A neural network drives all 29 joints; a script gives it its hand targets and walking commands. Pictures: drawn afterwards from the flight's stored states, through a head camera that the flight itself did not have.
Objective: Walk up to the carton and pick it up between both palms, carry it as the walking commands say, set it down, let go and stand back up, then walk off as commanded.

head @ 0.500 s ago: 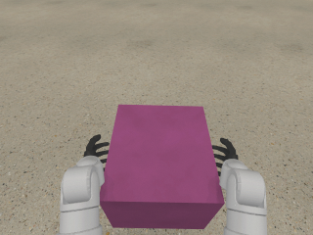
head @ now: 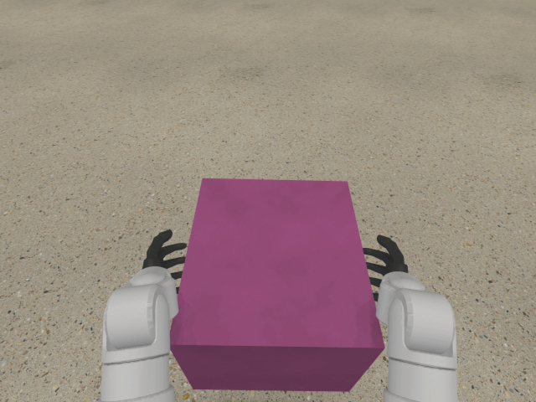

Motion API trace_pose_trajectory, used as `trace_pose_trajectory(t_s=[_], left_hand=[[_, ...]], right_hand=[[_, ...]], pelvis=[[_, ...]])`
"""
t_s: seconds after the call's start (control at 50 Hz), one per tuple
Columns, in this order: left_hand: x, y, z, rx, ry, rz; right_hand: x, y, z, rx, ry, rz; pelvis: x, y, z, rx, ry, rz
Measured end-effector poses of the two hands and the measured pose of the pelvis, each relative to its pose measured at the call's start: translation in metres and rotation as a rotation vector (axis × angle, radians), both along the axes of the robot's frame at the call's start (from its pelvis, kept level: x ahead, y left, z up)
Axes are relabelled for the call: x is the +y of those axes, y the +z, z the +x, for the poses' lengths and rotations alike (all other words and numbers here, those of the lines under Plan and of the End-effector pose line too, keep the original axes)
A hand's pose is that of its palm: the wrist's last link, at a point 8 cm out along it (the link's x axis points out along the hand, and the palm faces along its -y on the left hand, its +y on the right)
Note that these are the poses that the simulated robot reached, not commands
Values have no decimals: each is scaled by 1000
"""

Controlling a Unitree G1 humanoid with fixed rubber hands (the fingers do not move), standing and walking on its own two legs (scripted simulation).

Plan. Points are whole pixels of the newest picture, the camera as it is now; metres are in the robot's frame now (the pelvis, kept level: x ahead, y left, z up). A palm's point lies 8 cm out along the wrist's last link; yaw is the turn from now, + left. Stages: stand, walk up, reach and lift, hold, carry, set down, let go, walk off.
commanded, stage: carry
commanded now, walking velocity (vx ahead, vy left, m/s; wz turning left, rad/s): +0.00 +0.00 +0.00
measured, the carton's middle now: (273, 281) +0.33 +0.00 +0.00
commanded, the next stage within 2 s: none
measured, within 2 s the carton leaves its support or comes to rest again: neither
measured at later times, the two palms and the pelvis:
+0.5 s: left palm (153, 281) +0.27 +0.17 +0.08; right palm (388, 284) +0.27 -0.16 +0.08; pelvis +0.00 +0.00 +0.00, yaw +0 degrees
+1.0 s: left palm (155, 281) +0.28 +0.17 +0.08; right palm (385, 284) +0.28 -0.16 +0.07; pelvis +0.01 +0.00 +0.00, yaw +0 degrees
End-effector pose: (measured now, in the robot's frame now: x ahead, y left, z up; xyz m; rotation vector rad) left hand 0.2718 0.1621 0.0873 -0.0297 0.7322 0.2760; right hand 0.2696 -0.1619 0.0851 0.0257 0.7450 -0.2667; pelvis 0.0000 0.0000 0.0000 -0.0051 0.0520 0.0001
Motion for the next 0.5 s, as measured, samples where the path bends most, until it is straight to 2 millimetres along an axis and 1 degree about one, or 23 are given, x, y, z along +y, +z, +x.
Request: trace_pose_trajectory(t_s=[0.5], left_hand=[[5,-4,2,3,1,6]], right_hand=[[5,-4,5,1,14,-2]], pelvis=[[4,-1,3,-2,0,0]])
